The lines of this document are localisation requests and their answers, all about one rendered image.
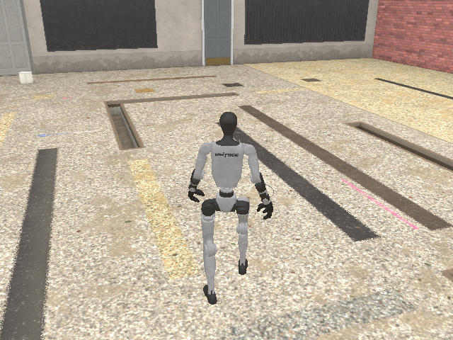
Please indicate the left robot upper arm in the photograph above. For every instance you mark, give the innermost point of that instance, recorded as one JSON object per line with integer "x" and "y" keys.
{"x": 205, "y": 149}

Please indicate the left robot hand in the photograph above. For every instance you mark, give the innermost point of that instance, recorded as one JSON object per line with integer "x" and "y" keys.
{"x": 198, "y": 192}

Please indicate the left robot thigh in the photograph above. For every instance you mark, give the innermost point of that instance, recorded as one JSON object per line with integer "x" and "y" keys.
{"x": 207, "y": 220}

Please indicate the right robot forearm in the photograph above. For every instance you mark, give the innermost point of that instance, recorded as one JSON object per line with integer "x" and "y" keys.
{"x": 262, "y": 191}

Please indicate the right robot upper arm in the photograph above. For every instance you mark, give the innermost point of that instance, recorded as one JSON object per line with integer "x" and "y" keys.
{"x": 250, "y": 151}

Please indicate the right robot hand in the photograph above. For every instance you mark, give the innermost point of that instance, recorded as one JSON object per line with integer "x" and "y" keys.
{"x": 268, "y": 209}

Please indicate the left robot forearm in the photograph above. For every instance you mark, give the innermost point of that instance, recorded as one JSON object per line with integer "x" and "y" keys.
{"x": 193, "y": 183}

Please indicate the robot left shin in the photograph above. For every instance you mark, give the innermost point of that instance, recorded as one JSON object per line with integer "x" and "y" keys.
{"x": 210, "y": 267}

